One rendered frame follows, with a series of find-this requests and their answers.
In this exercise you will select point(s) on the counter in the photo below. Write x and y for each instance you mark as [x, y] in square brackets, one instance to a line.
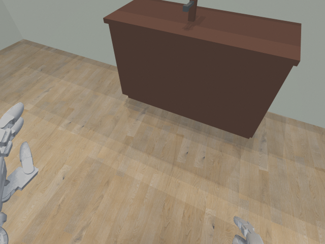
[217, 67]

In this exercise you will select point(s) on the robot right hand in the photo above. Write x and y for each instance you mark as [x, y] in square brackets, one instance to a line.
[248, 231]

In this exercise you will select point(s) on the robot left hand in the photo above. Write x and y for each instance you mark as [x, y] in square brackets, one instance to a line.
[10, 124]

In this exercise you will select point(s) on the tap lever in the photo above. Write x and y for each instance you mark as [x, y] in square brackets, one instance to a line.
[187, 6]

